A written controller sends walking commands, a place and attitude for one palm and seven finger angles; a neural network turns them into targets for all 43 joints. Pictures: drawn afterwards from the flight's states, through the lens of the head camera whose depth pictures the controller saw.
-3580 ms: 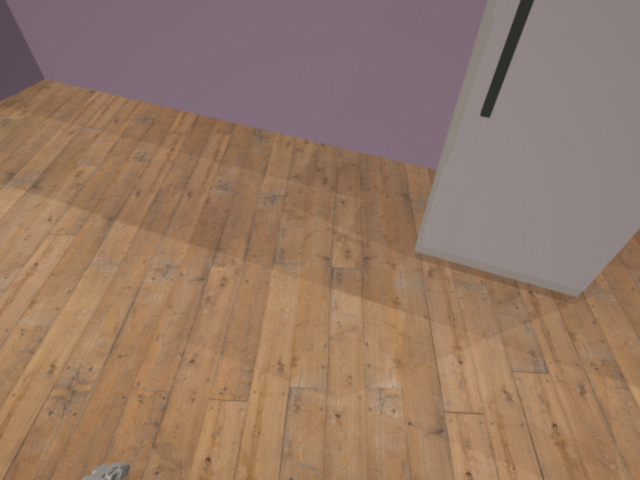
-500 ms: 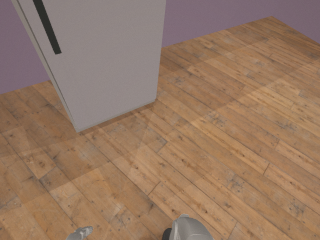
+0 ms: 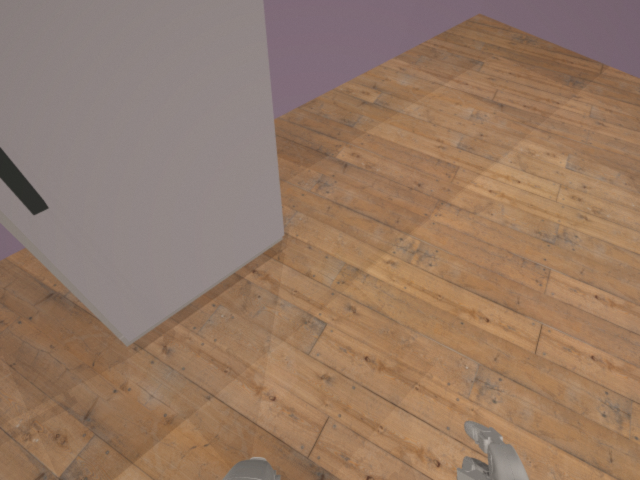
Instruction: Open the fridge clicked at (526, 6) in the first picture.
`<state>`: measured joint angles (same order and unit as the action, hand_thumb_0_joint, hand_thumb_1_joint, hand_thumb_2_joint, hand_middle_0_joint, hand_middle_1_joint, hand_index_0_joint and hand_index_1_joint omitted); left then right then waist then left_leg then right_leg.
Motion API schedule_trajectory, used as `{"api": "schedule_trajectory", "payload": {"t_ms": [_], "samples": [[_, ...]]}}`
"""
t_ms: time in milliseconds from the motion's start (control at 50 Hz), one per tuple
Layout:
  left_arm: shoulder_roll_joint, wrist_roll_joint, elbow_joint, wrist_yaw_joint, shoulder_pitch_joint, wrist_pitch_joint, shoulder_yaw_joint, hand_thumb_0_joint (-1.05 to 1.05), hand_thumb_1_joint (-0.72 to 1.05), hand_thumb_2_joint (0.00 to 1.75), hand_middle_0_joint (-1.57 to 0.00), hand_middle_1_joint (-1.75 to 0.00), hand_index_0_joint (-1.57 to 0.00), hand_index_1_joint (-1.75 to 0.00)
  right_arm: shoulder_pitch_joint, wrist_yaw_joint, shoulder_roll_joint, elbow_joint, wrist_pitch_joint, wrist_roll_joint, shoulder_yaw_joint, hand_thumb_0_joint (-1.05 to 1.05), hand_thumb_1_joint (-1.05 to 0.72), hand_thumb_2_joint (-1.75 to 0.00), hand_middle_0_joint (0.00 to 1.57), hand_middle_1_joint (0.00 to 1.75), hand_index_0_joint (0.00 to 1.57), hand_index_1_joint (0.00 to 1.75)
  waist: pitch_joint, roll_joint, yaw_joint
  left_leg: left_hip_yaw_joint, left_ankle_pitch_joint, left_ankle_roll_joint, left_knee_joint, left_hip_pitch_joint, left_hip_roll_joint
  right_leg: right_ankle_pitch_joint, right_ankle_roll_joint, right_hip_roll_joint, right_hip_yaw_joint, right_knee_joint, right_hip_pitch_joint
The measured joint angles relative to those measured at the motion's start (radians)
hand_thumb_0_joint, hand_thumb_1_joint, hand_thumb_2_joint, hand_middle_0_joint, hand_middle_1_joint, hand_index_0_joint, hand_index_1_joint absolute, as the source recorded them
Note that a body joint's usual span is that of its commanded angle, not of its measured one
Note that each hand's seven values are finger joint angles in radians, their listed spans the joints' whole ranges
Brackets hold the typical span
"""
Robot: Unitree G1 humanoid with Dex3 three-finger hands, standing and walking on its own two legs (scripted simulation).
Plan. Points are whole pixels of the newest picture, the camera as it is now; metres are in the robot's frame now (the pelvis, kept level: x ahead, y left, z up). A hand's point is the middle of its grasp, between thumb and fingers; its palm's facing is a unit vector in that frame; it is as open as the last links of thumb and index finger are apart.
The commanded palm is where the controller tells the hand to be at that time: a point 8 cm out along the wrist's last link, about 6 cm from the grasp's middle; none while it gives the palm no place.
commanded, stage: walk to a spot facing it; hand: left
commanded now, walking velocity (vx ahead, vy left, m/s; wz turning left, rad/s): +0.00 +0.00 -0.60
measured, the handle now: out of the picture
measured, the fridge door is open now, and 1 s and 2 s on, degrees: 0 0 0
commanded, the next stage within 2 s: turn to face it in 1.60 s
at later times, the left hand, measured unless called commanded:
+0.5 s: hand (225, 420) +0.21 +0.16 -0.15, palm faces -0.35 -0.90 -0.24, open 7.4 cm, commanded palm none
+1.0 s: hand (262, 429) +0.20 +0.11 -0.14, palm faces -0.51 -0.83 -0.23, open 7.4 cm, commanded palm none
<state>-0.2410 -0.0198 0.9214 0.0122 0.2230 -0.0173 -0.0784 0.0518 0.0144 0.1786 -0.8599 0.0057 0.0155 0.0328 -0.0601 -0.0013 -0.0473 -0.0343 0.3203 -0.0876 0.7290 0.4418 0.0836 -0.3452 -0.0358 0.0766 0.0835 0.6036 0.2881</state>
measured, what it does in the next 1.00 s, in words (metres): steps on the spot, turning right: left foot, then right foot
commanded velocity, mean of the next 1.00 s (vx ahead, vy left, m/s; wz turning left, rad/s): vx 0.05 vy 0.00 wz -0.60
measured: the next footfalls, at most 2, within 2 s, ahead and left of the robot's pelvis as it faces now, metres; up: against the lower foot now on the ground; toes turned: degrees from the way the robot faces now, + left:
left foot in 0.02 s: +0.08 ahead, +0.14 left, +0.00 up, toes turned +4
right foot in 0.54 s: +0.04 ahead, -0.11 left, +0.00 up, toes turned -29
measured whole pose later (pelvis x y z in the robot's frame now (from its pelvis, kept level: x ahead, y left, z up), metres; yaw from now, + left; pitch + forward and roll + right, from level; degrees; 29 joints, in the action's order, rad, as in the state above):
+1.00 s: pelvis +0.04 -0.02 +0.01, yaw -36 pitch +1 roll +1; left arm -0.18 -0.01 0.93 0.00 0.25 -0.01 -0.05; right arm 0.12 0.00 0.23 -0.90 0.06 0.03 0.06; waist -0.04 0.01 -0.03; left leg -0.01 0.38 -0.10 0.95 0.46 0.07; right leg -0.22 -0.08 0.10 0.09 0.47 0.25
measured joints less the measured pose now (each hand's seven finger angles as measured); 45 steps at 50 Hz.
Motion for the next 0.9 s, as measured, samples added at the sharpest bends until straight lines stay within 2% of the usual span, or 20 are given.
{"api": "schedule_trajectory", "payload": {"t_ms": [20, 40, 60, 100, 160, 220, 300, 380, 480, 520, 540, 560, 580, 620, 660, 780, 900], "samples": [[-0.004, 0.002, -0.004, 0.001, 0.008, -0.004, -0.002, 0.0, 0.91, 0.9, -0.2, -0.3, -0.2, -0.3, 0.004, 0.0, 0.001, 0.001, -0.002, -0.001, -0.002, 0.0, -0.9, -0.89, 0.2, 0.3, 0.2, 0.29, 0.006, -0.004, -0.004, -0.012, -0.04, 0.005, -0.082, -0.047, -0.011, -0.018, 0.01, 0.003, 0.01, 0.021, 0.004], [-0.015, 0.007, -0.004, 0.003, 0.009, -0.011, -0.007, 0.0, 0.91, 0.9, -0.2, -0.3, -0.2, -0.3, 0.005, 0.002, -0.007, -0.004, -0.007, 0.0, -0.003, 0.0, -0.9, -0.89, 0.2, 0.3, 0.2, 0.29, 0.004, -0.028, -0.007, -0.032, -0.053, 0.029, -0.108, -0.068, -0.024, -0.034, 0.018, -0.005, 0.027, 0.058, 0.015], [-0.023, 0.011, -0.002, 0.005, 0.008, -0.017, -0.012, 0.0, 0.91, 0.9, -0.2, -0.3, -0.2, -0.3, 0.008, 0.0, -0.013, -0.004, -0.008, 0.002, -0.007, 0.0, -0.9, -0.89, 0.2, 0.3, 0.2, 0.29, -0.001, -0.048, -0.014, -0.052, -0.041, 0.056, -0.103, -0.078, -0.028, -0.095, 0.031, -0.009, 0.03, 0.139, 0.041], [-0.031, 0.007, 0.002, 0.005, 0.018, -0.023, -0.017, 0.0, 0.91, 0.9, -0.2, -0.3, -0.2, -0.3, 0.021, -0.005, -0.019, 0.001, -0.006, 0.006, -0.019, 0.0, -0.9, -0.89, 0.21, 0.3, 0.2, 0.29, -0.006, -0.059, -0.021, -0.089, -0.011, 0.09, -0.1, -0.106, -0.008, -0.187, 0.059, -0.01, 0.001, 0.362, 0.111], [-0.035, -0.001, 0.008, -0.007, 0.027, -0.035, -0.023, 0.0, 0.91, 0.9, -0.2, -0.3, -0.2, -0.3, 0.055, 0.001, -0.024, 0.007, -0.005, 0.01, -0.023, 0.0, -0.9, -0.89, 0.21, 0.3, 0.21, 0.3, -0.007, -0.056, -0.003, -0.126, -0.012, 0.1, -0.149, -0.158, 0.017, -0.167, 0.088, -0.04, -0.052, 0.591, 0.185], [-0.034, 0.0, 0.001, -0.021, 0.023, -0.046, -0.024, 0.0, 0.91, 0.9, -0.2, -0.3, -0.2, -0.3, 0.092, 0.004, -0.022, 0.0, -0.006, 0.012, -0.018, 0.0, -0.9, -0.89, 0.21, 0.3, 0.21, 0.3, -0.012, -0.051, 0.01, -0.162, -0.026, 0.102, -0.197, -0.199, 0.033, -0.105, 0.105, -0.08, -0.074, 0.655, 0.221], [-0.024, 0.0, -0.004, -0.03, 0.004, -0.058, -0.025, 0.0, 0.91, 0.9, -0.2, -0.3, -0.2, -0.3, 0.143, 0.005, -0.014, -0.023, -0.004, 0.011, -0.006, 0.0, -0.9, -0.89, 0.21, 0.3, 0.21, 0.3, -0.018, -0.046, 0.027, -0.216, -0.025, 0.1, -0.224, -0.234, 0.048, -0.056, 0.116, -0.122, -0.093, 0.61, 0.229], [-0.008, 0.0, -0.007, -0.035, -0.029, -0.068, -0.021, 0.0, 0.91, 0.9, -0.2, -0.3, -0.2, -0.3, 0.188, 0.003, -0.002, -0.05, 0.002, 0.013, 0.01, 0.0, -0.9, -0.89, 0.21, 0.3, 0.21, 0.3, -0.027, -0.034, 0.049, -0.272, -0.01, 0.091, -0.219, -0.256, 0.064, -0.056, 0.116, -0.147, -0.128, 0.475, 0.201], [0.015, 0.001, -0.02, -0.038, -0.077, -0.058, -0.008, 0.01, 0.91, 0.9, -0.2, -0.3, -0.2, -0.3, 0.225, -0.006, 0.029, -0.081, 0.012, 0.019, 0.032, 0.0, -0.9, -0.89, 0.21, 0.3, 0.2, 0.29, -0.038, 0.002, 0.083, -0.343, 0.031, 0.061, -0.16, -0.259, 0.098, -0.068, 0.092, -0.141, -0.178, 0.236, 0.122], [0.019, 0.001, -0.033, -0.037, -0.089, -0.042, -0.003, 0.01, 0.91, 0.9, -0.2, -0.3, -0.2, -0.3, 0.243, -0.01, 0.045, -0.087, 0.016, 0.017, 0.04, 0.0, -0.9, -0.89, 0.21, 0.3, 0.2, 0.29, -0.036, 0.021, 0.091, -0.363, 0.065, 0.041, -0.098, -0.245, 0.122, 0.002, 0.071, -0.127, -0.193, 0.104, 0.065], [0.018, -0.001, -0.04, -0.035, -0.094, -0.027, 0.001, 0.01, 0.91, 0.9, -0.2, -0.3, -0.2, -0.3, 0.253, -0.013, 0.052, -0.089, 0.02, 0.014, 0.042, 0.0, -0.9, -0.89, 0.21, 0.3, 0.2, 0.29, -0.032, 0.029, 0.093, -0.356, 0.086, 0.032, -0.034, -0.218, 0.139, 0.021, 0.044, -0.119, -0.193, 0.061, 0.046], [0.022, -0.001, -0.042, -0.028, -0.103, -0.014, 0.005, 0.0, 0.91, 0.9, -0.2, -0.3, -0.2, -0.3, 0.249, -0.014, 0.061, -0.094, 0.032, 0.011, 0.045, 0.0, -0.9, -0.89, 0.21, 0.3, 0.2, 0.29, -0.038, 0.046, 0.093, -0.301, 0.144, 0.022, 0.067, -0.173, 0.145, 0.001, 0.014, -0.104, -0.19, 0.088, 0.06], [0.026, 0.003, -0.044, -0.022, -0.11, -0.006, 0.011, 0.0, 0.91, 0.9, -0.2, -0.3, -0.2, -0.3, 0.242, -0.011, 0.068, -0.097, 0.046, 0.009, 0.045, 0.0, -0.9, -0.89, 0.2, 0.3, 0.2, 0.29, -0.045, 0.056, 0.096, -0.228, 0.197, 0.018, 0.177, -0.125, 0.129, -0.018, -0.009, -0.096, -0.185, 0.109, 0.068], [0.032, 0.008, -0.047, -0.01, -0.111, -0.001, 0.015, 0.0, 0.91, 0.9, -0.2, -0.3, -0.2, -0.3, 0.227, -0.004, 0.07, -0.099, 0.063, 0.006, 0.044, 0.01, -0.9, -0.89, 0.2, 0.3, 0.2, 0.29, -0.047, 0.061, 0.096, -0.122, 0.217, 0.016, 0.344, -0.047, 0.089, -0.021, -0.032, -0.085, -0.17, 0.096, 0.057], [0.034, 0.012, -0.047, 0.0, -0.103, -0.003, 0.015, 0.0, 0.91, 0.9, -0.2, -0.3, -0.2, -0.3, 0.207, -0.003, 0.065, -0.096, 0.066, 0.008, 0.041, 0.01, -0.91, -0.89, 0.2, 0.3, 0.2, 0.29, -0.041, 0.054, 0.089, -0.066, 0.158, 0.007, 0.428, 0.006, 0.068, 0.011, -0.033, -0.071, -0.146, 0.044, 0.035], [0.041, 0.016, -0.028, -0.003, -0.07, 0.003, 0.027, 0.0, 0.91, 0.9, -0.2, -0.3, -0.2, -0.3, 0.14, -0.004, 0.048, -0.065, 0.052, 0.011, 0.031, 0.01, -0.9, -0.89, 0.2, 0.3, 0.2, 0.29, -0.017, 0.039, 0.077, 0.01, 0.034, -0.019, 0.412, 0.075, 0.042, 0.087, -0.052, -0.032, -0.081, -0.081, -0.011], [0.057, 0.013, -0.013, -0.01, -0.026, 0.005, 0.032, 0.0, 0.9, 0.9, -0.21, -0.3, -0.2, -0.3, 0.089, -0.005, 0.049, -0.051, 0.052, 0.014, 0.028, 0.0, -0.9, -0.89, 0.2, 0.3, 0.2, 0.29, 0.003, 0.035, 0.05, 0.027, 0.025, -0.028, 0.337, 0.065, 0.018, 0.113, -0.054, 0.007, -0.031, -0.117, -0.029]]}}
